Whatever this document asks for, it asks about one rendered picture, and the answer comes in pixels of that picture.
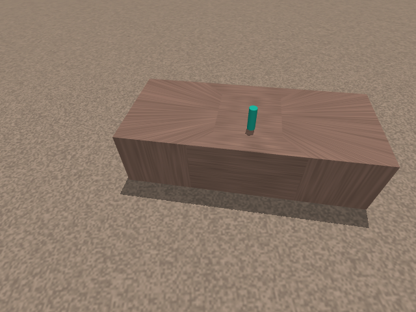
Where can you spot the can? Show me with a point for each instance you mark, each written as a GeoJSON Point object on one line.
{"type": "Point", "coordinates": [252, 115]}

